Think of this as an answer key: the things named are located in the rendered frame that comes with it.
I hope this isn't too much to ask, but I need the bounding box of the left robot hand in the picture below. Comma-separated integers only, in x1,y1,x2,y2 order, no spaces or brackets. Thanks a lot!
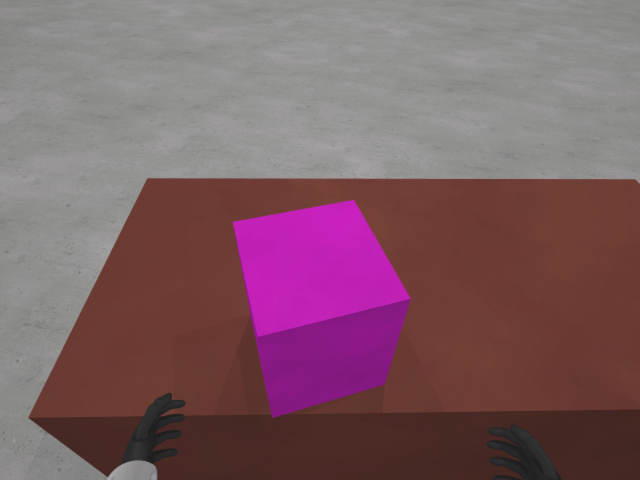
120,393,186,465

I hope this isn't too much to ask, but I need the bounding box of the carton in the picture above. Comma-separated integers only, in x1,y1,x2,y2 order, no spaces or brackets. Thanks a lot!
233,200,411,418

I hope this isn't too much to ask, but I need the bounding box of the robot left forearm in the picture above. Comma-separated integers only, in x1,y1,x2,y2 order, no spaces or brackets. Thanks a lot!
107,460,157,480

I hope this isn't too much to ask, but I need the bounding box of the right robot hand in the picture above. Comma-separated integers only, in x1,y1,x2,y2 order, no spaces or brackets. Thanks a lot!
487,424,562,480

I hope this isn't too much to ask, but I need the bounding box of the pedestal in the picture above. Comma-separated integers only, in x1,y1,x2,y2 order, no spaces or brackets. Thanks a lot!
28,178,640,480

